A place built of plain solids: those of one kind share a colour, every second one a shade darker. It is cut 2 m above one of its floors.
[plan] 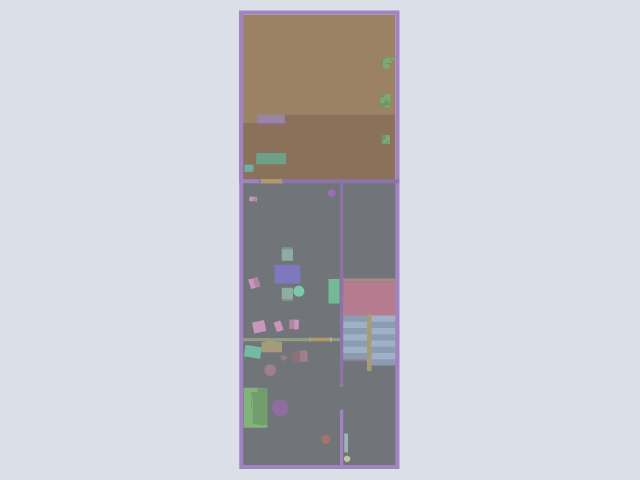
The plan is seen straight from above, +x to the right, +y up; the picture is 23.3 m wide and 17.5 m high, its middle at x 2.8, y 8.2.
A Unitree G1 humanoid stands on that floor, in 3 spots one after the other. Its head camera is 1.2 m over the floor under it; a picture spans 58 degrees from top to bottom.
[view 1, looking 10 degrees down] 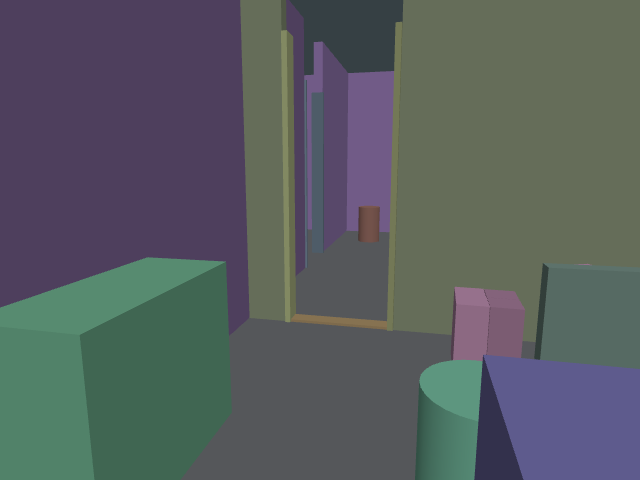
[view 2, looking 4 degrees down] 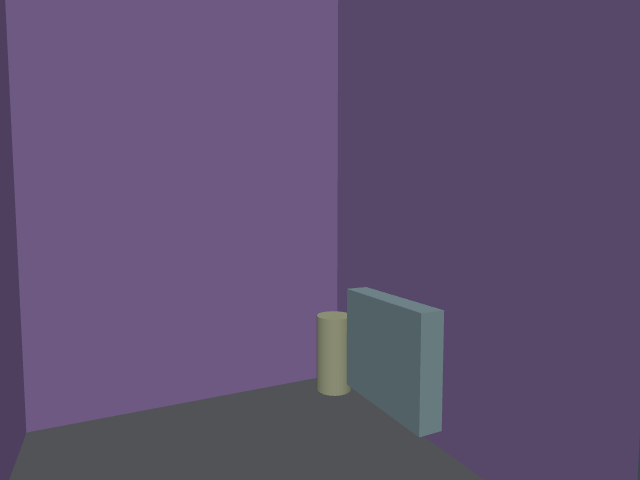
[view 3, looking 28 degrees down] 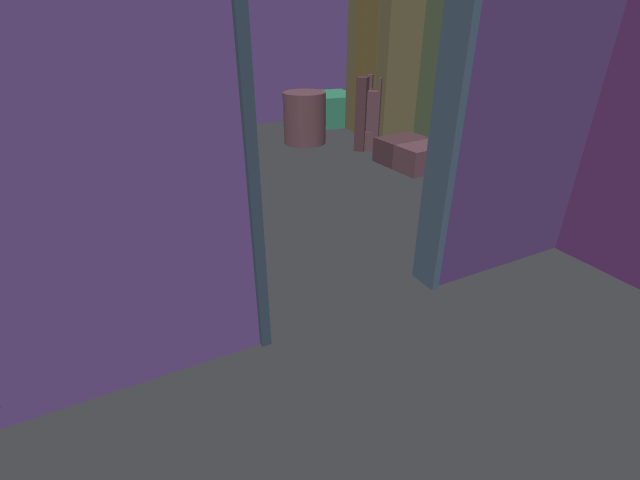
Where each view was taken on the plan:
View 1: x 2.25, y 7.68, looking -77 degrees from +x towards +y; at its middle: doorframe_front_room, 5.88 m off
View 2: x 5.11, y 2.73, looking -116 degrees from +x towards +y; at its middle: wall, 3.04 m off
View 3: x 4.96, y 1.60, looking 153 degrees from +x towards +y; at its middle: ground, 2.56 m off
